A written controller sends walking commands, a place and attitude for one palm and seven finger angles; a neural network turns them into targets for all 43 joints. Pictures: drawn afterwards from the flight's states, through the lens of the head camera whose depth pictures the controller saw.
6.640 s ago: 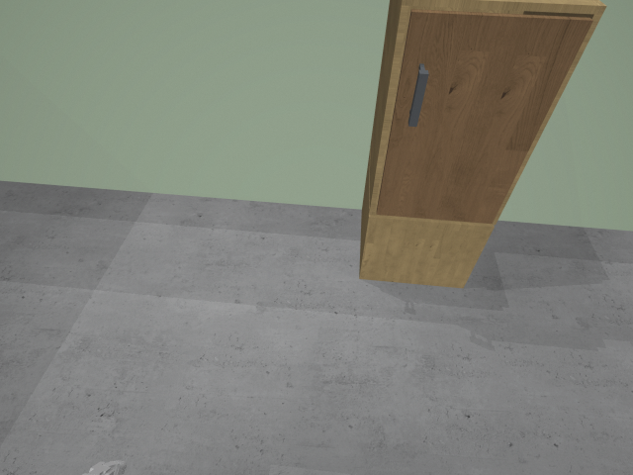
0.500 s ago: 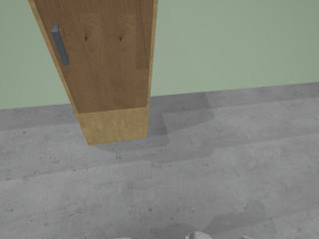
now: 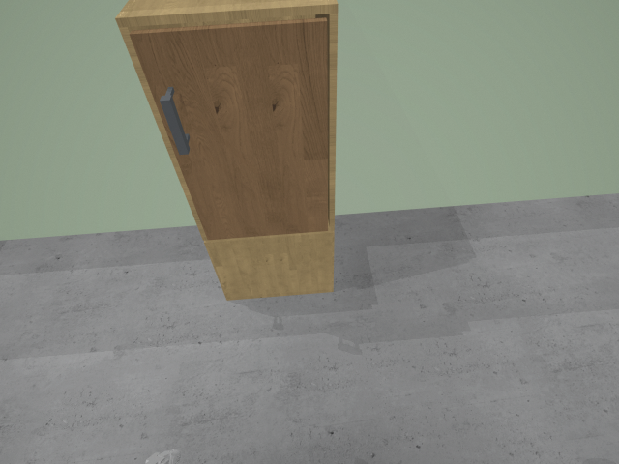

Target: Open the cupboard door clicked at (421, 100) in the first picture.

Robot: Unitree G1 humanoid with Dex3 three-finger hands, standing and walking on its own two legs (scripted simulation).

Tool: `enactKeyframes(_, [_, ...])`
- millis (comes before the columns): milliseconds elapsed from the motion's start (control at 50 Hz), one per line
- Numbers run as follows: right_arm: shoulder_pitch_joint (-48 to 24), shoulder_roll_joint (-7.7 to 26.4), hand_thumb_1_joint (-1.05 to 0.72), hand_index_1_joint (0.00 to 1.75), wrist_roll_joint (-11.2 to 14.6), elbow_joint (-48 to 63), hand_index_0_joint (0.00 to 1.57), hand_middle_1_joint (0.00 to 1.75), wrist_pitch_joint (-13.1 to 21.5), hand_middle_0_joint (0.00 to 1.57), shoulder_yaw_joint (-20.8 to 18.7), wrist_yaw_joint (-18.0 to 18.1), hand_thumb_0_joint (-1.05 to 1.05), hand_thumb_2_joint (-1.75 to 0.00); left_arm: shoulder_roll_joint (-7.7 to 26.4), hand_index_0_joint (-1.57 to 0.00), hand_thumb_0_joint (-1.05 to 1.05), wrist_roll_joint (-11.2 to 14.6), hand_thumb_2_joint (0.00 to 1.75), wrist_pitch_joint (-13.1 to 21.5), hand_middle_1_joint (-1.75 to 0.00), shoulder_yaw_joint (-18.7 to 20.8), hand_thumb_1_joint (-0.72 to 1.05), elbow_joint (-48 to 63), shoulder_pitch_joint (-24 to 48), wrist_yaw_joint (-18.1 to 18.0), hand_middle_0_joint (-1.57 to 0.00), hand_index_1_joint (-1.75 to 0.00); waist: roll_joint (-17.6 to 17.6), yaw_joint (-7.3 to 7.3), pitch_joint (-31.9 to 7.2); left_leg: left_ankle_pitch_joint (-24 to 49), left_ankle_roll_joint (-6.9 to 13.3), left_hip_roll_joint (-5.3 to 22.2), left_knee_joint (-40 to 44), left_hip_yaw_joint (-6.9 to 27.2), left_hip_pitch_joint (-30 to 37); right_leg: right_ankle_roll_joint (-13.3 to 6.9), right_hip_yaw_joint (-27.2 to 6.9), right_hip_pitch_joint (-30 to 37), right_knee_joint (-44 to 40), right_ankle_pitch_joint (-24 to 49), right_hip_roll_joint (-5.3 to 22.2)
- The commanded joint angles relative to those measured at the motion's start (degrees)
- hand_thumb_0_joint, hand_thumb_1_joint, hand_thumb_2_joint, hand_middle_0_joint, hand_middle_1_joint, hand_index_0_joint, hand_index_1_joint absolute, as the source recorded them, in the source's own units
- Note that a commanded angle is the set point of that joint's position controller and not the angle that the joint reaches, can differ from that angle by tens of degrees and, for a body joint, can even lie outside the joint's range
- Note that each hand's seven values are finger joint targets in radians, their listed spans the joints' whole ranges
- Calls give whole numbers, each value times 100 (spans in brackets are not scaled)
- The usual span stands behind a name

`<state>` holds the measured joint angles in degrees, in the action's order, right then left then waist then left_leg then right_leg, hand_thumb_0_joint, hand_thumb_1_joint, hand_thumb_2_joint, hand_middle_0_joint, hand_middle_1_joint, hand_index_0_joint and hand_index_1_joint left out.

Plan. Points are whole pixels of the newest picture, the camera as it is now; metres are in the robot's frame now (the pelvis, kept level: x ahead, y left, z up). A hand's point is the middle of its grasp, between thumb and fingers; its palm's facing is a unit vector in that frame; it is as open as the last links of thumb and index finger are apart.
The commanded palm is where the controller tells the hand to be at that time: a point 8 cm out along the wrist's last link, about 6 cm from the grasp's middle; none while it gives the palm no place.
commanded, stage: take the last steps up to it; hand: left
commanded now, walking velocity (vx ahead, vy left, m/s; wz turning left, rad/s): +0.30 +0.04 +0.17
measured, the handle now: (177, 121) +0.76 +0.31 +0.04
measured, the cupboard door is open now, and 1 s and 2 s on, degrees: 0 0 0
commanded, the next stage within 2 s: come to a stop and stand still in 0.86 s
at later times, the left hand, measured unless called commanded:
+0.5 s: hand out of the picture -0.10 +0.21 -0.17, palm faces +0.21 -0.97 -0.14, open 7.4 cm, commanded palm none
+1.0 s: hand (186, 352) +0.33 +0.24 -0.17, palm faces +0.00 -0.98 -0.21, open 7.4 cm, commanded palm none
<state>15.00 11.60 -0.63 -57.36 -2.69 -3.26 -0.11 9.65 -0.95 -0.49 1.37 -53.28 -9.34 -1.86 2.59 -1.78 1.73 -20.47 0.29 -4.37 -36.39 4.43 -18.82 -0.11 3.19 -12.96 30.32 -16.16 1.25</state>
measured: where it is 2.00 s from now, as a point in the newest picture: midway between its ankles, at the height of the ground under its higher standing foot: outside the picture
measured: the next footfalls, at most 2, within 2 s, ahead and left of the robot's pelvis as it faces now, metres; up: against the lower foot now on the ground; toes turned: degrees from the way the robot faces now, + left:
left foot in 0.46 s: +0.09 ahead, +0.18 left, +0.00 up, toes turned +13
right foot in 0.98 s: +0.34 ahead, -0.03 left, +0.00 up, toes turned -6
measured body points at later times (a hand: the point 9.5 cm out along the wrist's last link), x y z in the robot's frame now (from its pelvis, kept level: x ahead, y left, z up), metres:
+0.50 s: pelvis +0.05 +0.07 +0.00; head +0.05 +0.09 +0.45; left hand -0.10 +0.26 -0.16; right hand +0.16 -0.16 -0.14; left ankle +0.05 +0.17 -0.74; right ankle -0.01 -0.09 -0.72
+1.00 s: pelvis +0.21 +0.06 -0.01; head +0.24 +0.05 +0.43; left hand +0.33 +0.30 -0.15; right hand +0.09 -0.13 -0.17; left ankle +0.06 +0.17 -0.72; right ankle +0.30 -0.03 -0.74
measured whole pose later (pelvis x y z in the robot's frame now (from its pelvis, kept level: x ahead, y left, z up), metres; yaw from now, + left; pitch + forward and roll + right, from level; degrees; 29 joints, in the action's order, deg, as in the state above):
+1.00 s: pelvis +0.21 +0.06 -0.01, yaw +2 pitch -1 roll +0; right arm 27.5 5.8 -0.8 -68.1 1.7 -1.6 1.0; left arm 10.0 -1.5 2.9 2.6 -57.4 -4.9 0.1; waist 1.0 -3.5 4.5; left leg -28.6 -1.0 4.2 -37.8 -8.4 -1.8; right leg -2.9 8.3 -22.4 34.4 -8.5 2.3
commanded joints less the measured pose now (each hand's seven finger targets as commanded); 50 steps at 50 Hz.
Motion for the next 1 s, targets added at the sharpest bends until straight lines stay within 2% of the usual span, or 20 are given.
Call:
enactKeyframes(0, [-109,513,-90,30,-79,376,20,30,-10,20,-219,3,0,-90,1104,-20,0,7,90,130,-30,313,90,224,-396,-36,-20,-30,-1070,204,144,-609,-162,403,-2511,25,-1092,-834,-1772,96,-1834,99,1909])
enactKeyframes(60, [113,439,-90,30,-134,210,20,30,25,20,-212,-92,0,-90,827,-20,0,-2,90,236,-30,264,90,116,-496,9,-20,-30,-1026,146,390,225,-254,642,-2870,-190,-1397,-507,-1160,175,-2063,-694,1560])
enactKeyframes(280, [-712,172,-90,30,-89,320,20,30,235,20,-66,-187,0,-90,802,-20,0,-103,90,397,-30,220,90,-717,-1865,86,-20,-30,-1282,559,524,225,-202,883,-858,-845,-1184,-678,-885,652,-2269,-747,1630])
enactKeyframes(340, [-624,101,-90,30,-51,309,20,30,325,20,-20,-185,0,-90,872,-20,0,-115,90,363,-30,252,90,-842,-1786,82,-20,-30,-1414,463,431,2,-95,801,-19,-1036,-358,-680,-708,329,-1996,-652,1626])
enactKeyframes(380, [-74,128,-90,30,-46,94,20,30,414,20,-4,-131,0,-90,828,-20,0,-58,90,314,-30,264,90,-900,-1666,87,-20,-30,-1024,167,265,571,-103,622,936,-1343,1028,-490,-360,-395,-1479,-788,1324])
enactKeyframes(400, [423,312,-90,30,-32,-98,20,30,473,20,-34,-66,0,-90,671,-20,0,-40,90,287,-30,230,90,-919,-1650,103,-20,-30,-432,-26,38,448,-111,697,1309,-1264,1926,-331,-115,-809,-849,-746,1066])
enactKeyframes(420, [1073,773,-90,30,-72,-282,20,30,524,20,-145,8,0,-90,366,-20,0,-10,90,269,-30,164,90,-841,-1615,137,-20,-30,779,-313,-174,-272,175,1712,1749,87,2670,-88,339,-1604,548,-916,556])
enactKeyframes(440, [1601,1286,-90,30,-74,-374,20,30,497,20,-251,64,0,-90,123,-20,0,-19,90,259,-30,106,90,-634,-1447,160,-20,-30,1542,-441,-175,-934,603,2780,2476,1463,2718,75,601,-2371,2014,-1673,189])
enactKeyframes(460, [1550,1195,-90,30,-95,-418,20,30,489,20,-230,120,0,-90,236,-20,0,-60,90,224,-30,114,90,-528,-1082,124,-20,-30,1350,-504,80,-1416,801,2959,2789,1735,2265,0,174,-2631,2869,-1657,340])
enactKeyframes(500, [818,634,-90,30,-63,-269,20,30,502,20,-68,150,0,-90,301,-20,0,-68,90,204,-30,175,90,-656,-864,200,-20,-30,570,-184,874,-1068,783,2597,2942,1105,1154,-49,-123,-2585,3448,-714,677])
enactKeyframes(540, [517,283,-90,30,-42,-216,20,30,625,20,1,169,0,-90,141,-20,0,-82,90,188,-30,185,90,-862,-1305,266,-20,-30,359,125,677,-66,680,2215,2936,275,915,31,-87,-2112,3366,-79,712])
enactKeyframes(580, [539,247,-90,30,-28,-196,20,30,691,20,-4,184,0,-90,66,-20,0,-93,90,129,-30,199,90,-882,-1436,261,-20,-30,306,221,546,646,731,2080,2918,-111,998,119,-72,-2102,3330,226,671])
enactKeyframes(720, [1014,272,-90,30,-42,-462,20,30,735,20,10,225,0,-90,174,-20,0,-55,90,78,-30,213,90,-451,-419,274,-20,-30,356,135,618,2716,917,2083,2622,-459,1744,210,14,-2563,2303,544,655])
enactKeyframes(840, [1409,287,-90,30,-127,-726,20,30,636,20,-29,224,0,-90,142,-20,0,-24,90,138,-30,168,90,-168,450,258,-20,-30,368,-98,754,3647,765,2157,2094,-640,1788,-20,315,-1812,953,321,378])
enactKeyframes(880, [1336,355,-90,30,-117,-744,20,30,606,20,-35,237,0,-90,174,-20,0,-23,90,181,-30,176,90,-231,160,250,-20,-30,398,84,552,4392,684,2106,1564,-765,1744,-142,493,-1082,550,302,131])
enactKeyframes(900, [1310,391,-90,30,-92,-764,20,30,597,20,-31,233,0,-90,248,-20,0,-32,90,234,-30,196,90,-399,-335,240,-20,-30,250,311,223,4767,566,1945,982,-895,1786,-190,649,-430,172,554,-58])
enactKeyframes(920, [1256,398,-90,30,-41,-757,20,30,610,20,-30,215,0,-90,424,-20,0,-45,90,293,-30,251,90,-610,-958,222,-20,-30,177,587,-137,4565,394,1749,208,-1048,1402,-241,608,583,-165,1071,-31])
enactKeyframes(940, [1328,188,-90,30,22,-689,20,30,623,20,-2,167,0,-90,861,-20,0,-69,90,378,-30,340,90,-779,-1598,151,-20,-30,-581,814,-693,3256,167,1396,-1081,-1230,275,-579,-382,1995,-122,2371,853])
enactKeyframes(960, [1508,-112,-90,30,89,-558,20,30,626,20,52,187,0,-90,1291,-20,0,-19,90,420,-30,437,90,-888,-2005,100,-20,-30,-1431,728,-1179,-1063,-95,566,-2828,-1328,-787,-1354,-2166,2754,-412,4882,2440])
enactKeyframes(980, [1370,-7,-90,30,112,-558,20,30,538,20,57,237,0,-90,1280,-20,0,57,90,415,-30,386,90,-796,-1743,57,-20,-30,-996,673,-1373,-1511,-69,720,-3238,-512,-472,-1604,-2039,2011,-662,5350,2549])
